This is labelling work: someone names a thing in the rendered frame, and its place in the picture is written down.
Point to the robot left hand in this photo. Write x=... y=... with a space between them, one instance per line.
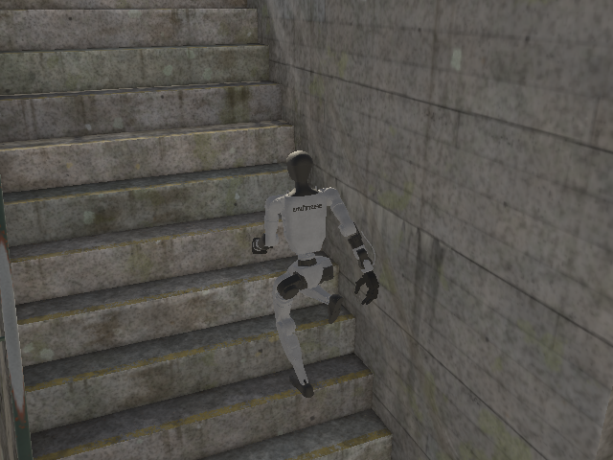
x=258 y=252

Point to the right robot shin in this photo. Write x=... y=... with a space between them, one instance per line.
x=317 y=293

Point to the right robot upper arm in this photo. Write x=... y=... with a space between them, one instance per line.
x=339 y=209

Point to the right robot forearm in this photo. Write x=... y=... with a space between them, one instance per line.
x=360 y=252

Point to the left robot upper arm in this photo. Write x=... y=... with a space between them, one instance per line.
x=273 y=206

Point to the robot left foot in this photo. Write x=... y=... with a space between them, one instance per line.
x=306 y=390

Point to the robot right hand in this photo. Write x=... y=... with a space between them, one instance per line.
x=371 y=282

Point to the left robot forearm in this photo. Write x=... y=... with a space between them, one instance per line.
x=259 y=244

